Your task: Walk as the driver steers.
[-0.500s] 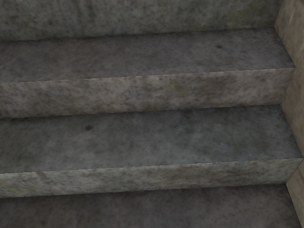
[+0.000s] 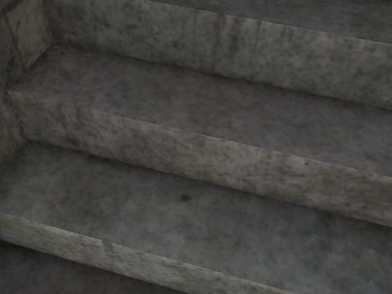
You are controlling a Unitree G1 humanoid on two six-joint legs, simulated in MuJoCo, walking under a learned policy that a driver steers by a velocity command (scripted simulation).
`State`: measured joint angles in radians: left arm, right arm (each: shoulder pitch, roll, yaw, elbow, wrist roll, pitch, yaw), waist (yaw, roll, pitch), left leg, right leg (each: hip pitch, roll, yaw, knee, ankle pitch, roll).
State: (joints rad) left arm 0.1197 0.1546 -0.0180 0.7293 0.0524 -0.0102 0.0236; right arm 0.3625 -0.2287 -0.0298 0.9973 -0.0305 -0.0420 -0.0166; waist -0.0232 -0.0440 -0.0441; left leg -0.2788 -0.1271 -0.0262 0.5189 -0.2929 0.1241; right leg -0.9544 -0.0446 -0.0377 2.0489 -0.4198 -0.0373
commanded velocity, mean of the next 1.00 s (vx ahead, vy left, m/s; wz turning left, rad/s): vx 0.40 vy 0.00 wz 0.05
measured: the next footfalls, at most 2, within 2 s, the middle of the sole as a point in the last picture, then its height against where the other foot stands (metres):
right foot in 0.28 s outside the picture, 0.19 m higher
left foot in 0.84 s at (102, 203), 0.19 m higher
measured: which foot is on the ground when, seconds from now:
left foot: down 0.00-0.30, up 0.32-0.82, down 0.84-1.00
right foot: up 0.00-0.26, down 0.28-0.86, up 0.88-1.00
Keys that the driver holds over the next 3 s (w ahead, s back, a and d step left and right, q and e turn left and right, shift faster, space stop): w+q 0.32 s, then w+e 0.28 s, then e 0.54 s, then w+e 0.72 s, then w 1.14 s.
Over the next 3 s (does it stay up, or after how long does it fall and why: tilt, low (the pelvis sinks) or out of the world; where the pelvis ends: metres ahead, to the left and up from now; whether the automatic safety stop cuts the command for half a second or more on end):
stays up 1.23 -0.20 0.90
